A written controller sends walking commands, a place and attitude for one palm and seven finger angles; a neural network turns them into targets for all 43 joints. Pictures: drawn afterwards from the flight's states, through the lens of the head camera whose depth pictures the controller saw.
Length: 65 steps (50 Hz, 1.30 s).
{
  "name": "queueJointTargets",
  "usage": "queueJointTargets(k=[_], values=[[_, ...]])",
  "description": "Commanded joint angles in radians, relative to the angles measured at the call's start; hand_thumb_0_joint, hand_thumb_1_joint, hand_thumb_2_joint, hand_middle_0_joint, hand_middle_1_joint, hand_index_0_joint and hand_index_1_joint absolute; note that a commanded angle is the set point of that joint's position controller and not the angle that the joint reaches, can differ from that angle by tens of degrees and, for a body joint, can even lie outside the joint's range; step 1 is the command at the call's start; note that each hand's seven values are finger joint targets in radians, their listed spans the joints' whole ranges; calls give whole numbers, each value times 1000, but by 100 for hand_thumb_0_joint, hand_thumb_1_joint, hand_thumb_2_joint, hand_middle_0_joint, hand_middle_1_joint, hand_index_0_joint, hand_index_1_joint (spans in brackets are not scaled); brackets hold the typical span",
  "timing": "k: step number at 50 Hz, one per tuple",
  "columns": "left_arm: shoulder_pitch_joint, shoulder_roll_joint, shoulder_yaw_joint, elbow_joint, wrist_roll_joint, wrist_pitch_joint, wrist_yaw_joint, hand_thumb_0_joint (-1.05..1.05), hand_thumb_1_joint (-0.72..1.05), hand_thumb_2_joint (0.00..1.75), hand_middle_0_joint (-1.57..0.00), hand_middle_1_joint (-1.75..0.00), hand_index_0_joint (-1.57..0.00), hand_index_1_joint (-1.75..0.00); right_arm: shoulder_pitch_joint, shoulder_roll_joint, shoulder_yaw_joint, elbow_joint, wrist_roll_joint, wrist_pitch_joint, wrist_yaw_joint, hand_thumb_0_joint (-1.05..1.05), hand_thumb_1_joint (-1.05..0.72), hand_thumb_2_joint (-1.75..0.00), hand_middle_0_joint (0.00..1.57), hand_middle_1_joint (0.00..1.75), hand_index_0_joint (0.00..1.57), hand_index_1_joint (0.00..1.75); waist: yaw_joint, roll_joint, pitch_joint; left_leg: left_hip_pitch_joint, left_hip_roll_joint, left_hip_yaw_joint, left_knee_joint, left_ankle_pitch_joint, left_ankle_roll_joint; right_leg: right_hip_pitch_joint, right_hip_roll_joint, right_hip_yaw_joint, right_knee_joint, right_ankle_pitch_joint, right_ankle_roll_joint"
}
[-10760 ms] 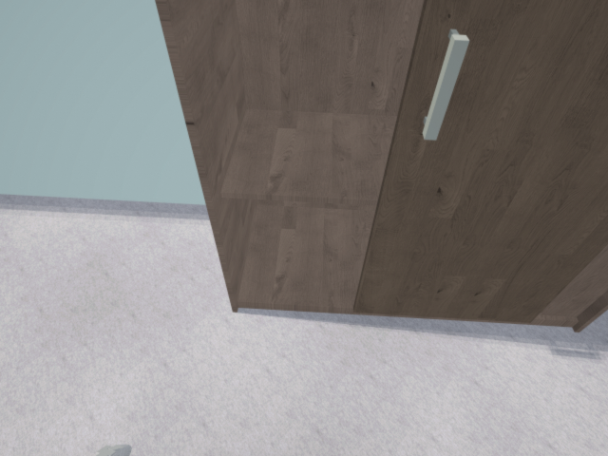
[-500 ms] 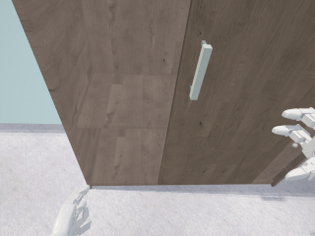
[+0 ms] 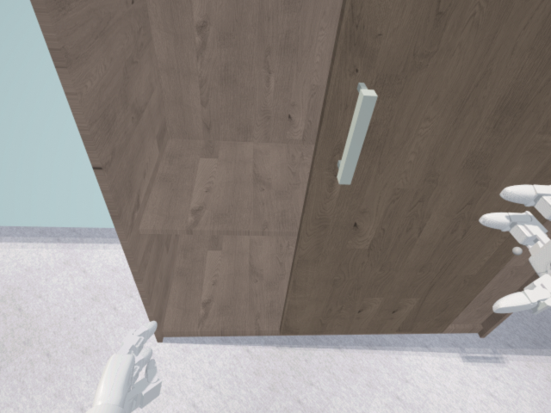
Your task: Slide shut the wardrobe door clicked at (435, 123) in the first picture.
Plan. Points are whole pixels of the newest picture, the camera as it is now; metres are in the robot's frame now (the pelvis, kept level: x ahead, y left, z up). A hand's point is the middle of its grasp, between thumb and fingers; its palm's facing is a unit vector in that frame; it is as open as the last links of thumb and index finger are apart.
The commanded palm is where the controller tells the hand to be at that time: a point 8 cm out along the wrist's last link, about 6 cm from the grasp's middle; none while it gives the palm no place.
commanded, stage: move the hooked fingers beside the handle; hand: right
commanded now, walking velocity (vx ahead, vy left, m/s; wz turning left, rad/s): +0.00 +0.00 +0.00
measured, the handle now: (352, 135) +0.56 -0.13 +0.16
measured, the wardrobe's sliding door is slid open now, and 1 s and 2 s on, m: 0.43 0.43 0.43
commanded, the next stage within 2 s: none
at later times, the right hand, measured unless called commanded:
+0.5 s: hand (473, 220) +0.34 -0.26 +0.17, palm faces +0.00 +1.00 -0.04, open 14.0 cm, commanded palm +0.32 -0.30 +0.17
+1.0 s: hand (436, 177) +0.42 -0.23 +0.18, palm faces -0.02 +1.00 -0.01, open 14.0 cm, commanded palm +0.40 -0.27 +0.17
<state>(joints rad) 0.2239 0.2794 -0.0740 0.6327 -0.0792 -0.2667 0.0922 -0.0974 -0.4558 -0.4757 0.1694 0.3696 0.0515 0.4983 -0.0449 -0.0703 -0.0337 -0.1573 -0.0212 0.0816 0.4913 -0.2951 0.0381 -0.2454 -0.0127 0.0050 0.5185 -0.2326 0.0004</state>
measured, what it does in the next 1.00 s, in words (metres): stands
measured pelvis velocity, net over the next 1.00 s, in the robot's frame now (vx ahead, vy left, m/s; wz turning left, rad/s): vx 0.01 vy -0.02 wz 0.02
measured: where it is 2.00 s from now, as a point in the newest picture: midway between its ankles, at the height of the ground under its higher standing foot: outside the picture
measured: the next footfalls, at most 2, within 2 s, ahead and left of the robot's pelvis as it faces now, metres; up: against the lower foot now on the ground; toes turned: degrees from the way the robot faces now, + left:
none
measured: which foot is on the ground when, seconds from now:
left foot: down 0.00-1.00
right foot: down 0.00-1.00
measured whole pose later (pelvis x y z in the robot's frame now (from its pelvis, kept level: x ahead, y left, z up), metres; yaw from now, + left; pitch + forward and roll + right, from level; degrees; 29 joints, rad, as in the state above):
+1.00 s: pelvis +0.01 -0.02 +0.00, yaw +1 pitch +1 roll +1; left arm 0.31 0.28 -0.06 0.68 -0.06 -0.17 0.09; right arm -0.60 -0.43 -0.34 0.67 0.22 0.00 0.32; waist 0.04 -0.04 -0.03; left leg -0.24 -0.01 0.06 0.51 -0.30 0.02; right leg -0.32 0.00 -0.02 0.53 -0.24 -0.02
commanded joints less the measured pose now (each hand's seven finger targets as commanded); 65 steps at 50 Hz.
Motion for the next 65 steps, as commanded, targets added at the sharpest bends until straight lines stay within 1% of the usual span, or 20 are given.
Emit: queueJointTargets(k=[1, 7, 8, 10, 12, 16, 18, 22, 25, 28, 35, 38, 41, 42, 49, 51, 57, 60, 63, 65], values=[[-116, 116, 47, -148, -12, -56, 21, 0, 90, 90, -20, -30, -20, -30, -388, -251, -5, -62, -12, -16, -22, 0, 50, -30, 30, 120, 30, 120, 36, -21, -20, -158, 11, -53, -126, 100, -34, 88, 26, 32, -69, 37, -41], [-110, 111, 46, -159, -5, -55, 28, 0, 90, 90, -20, -30, -20, -30, -574, -260, 46, -145, -35, -48, -31, 0, 50, -30, 30, 120, 30, 120, 51, 5, -202, -91, 14, -58, -103, 158, -30, 161, 27, 37, -41, 97, -50], [-106, 116, 51, -155, -1, -59, 27, 0, 90, 90, -20, -30, -20, -30, -568, -315, -22, -132, -33, -64, -40, 0, 50, -30, 30, 120, 30, 120, 38, 8, -242, -72, 13, -62, -98, 176, -29, 168, 28, 41, -39, 111, -50], [-106, 113, 51, -151, 4, -58, 24, 0, 90, 90, -20, -30, -20, -30, -537, -339, -76, -115, -26, -89, -52, 0, 50, -30, 30, 120, 30, 120, 20, 14, -285, -30, 15, -56, -77, 250, -28, 178, 29, 36, -35, 165, -49], [-100, 110, 48, -144, 7, -51, 17, 0, 90, 90, -20, -30, -20, -30, -501, -339, -89, -54, -27, -85, -61, 0, 50, -30, 30, 120, 30, 120, 7, 44, -254, -13, 17, -52, -75, 278, -28, 137, 29, 31, -38, 178, -47], [-104, 110, 53, -159, -1, -38, 6, 0, 90, 90, -20, -30, -20, -30, -451, -261, -26, 17, -47, -33, -66, 0, 50, -30, 30, 120, 30, 120, 6, -4, -171, -72, 19, -42, -69, 289, -25, 116, 25, 18, -51, 180, -43], [-98, 118, 55, -164, -5, -27, 2, 0, 90, 90, -20, -30, -20, -30, -433, -257, -14, 59, -52, 0, -66, 0, 50, -30, 30, 120, 30, 120, 10, 42, -135, -83, 20, -43, -75, 282, -27, 82, 23, 15, -48, 167, -44], [-82, 124, 62, -165, -6, -10, 10, 0, 90, 90, -20, -30, -20, -30, -583, -258, 20, 4, -60, -5, -74, 0, 50, -30, 30, 120, 30, 120, 39, 48, -173, -98, 14, -41, -75, 245, -25, 120, 18, 22, -41, 161, -49], [-75, 115, 62, -161, -1, -17, 18, 0, 90, 90, -20, -30, -20, -30, -744, -236, 63, -90, -70, -62, -95, 0, 50, -30, 30, 120, 30, 120, 64, -47, -256, -113, 8, -40, -71, 224, -21, 205, 19, 32, -38, 166, -47], [-52, 120, 66, -132, 8, -21, 23, 0, 90, 90, -20, -30, -20, -30, -758, -259, 35, -61, -74, -99, -127, 0, 50, -30, 30, 120, 30, 120, 68, -25, -275, -109, 3, -39, -74, 218, -18, 221, 14, 44, -40, 171, -47], [-34, 132, 61, -99, 1, 11, 21, 0, 90, 90, -20, -30, -20, -30, -751, -212, 94, 233, -107, -22, -151, 0, 50, -30, 30, 120, 30, 120, 66, 23, -132, -153, 16, -34, -81, 165, -17, 107, 12, 42, -66, 91, -39], [-23, 136, 66, -114, 3, 25, 16, 0, 90, 90, -20, -30, -20, -30, -806, -241, 86, 234, -122, -28, -163, 0, 50, -30, 30, 120, 30, 120, 65, 49, -204, -118, 17, -41, -71, 200, -17, 111, 13, 36, -52, 129, -44], [-7, 128, 71, -121, 13, 25, 10, 0, 90, 90, -20, -30, -20, -30, -883, -263, 60, 165, -123, -86, -174, 0, 50, -30, 30, 120, 30, 120, 67, 21, -322, -83, 12, -43, -51, 278, -15, 183, 12, 36, -30, 217, -43], [3, 130, 70, -114, 17, 30, 10, 0, 90, 90, -20, -30, -20, -30, -891, -282, 48, 166, -120, -107, -179, 0, 50, -30, 30, 120, 30, 120, 66, 49, -329, -60, 11, -44, -50, 295, -14, 171, 9, 35, -25, 234, -45], [49, 140, 77, -75, 12, 46, 6, 0, 90, 90, -20, -30, -20, -30, -978, -228, 112, 346, -146, -114, -176, 0, 50, -30, 30, 120, 30, 120, 100, 10, -221, -143, 10, -43, -55, 265, -15, 133, 10, 27, -27, 190, -46], [56, 141, 80, -77, 11, 52, 2, 0, 90, 90, -20, -30, -20, -30, -983, -213, 131, 366, -153, -109, -175, 0, 50, -30, 30, 120, 30, 120, 99, -12, -231, -153, 11, -41, -51, 255, -11, 138, 10, 34, -26, 189, -42], [93, 148, 92, -66, 19, 70, -4, 0, 90, 90, -20, -30, -20, -30, -1050, -234, 103, 373, -139, -145, -193, 0, 50, -30, 30, 120, 30, 120, 102, 67, -311, -112, 6, -45, -41, 311, -14, 144, 7, 27, -4, 242, -48], [108, 152, 92, -56, 20, 77, -6, 0, 90, 90, -20, -30, -20, -30, -1098, -282, 68, 415, -153, -169, -210, 0, 50, -30, 30, 120, 30, 120, 107, 50, -297, -124, 5, -53, -38, 305, -17, 126, 9, 22, -7, 224, -48], [120, 150, 92, -50, 22, 85, -12, 0, 90, 90, -20, -30, -20, -30, -1113, -277, 81, 486, -176, -178, -221, 0, 50, -30, 30, 120, 30, 120, 113, 29, -263, -142, 6, -57, -37, 294, -17, 100, 10, 15, -1, 204, -49], [138, 153, 91, -35, 21, 93, -12, 0, 90, 90, -20, -30, -20, -30, -1189, -258, 117, 556, -189, -182, -220, 0, 50, -30, 30, 120, 30, 120, 139, 27, -227, -187, 5, -56, -41, 246, -19, 80, 9, 16, -3, 157, -48]])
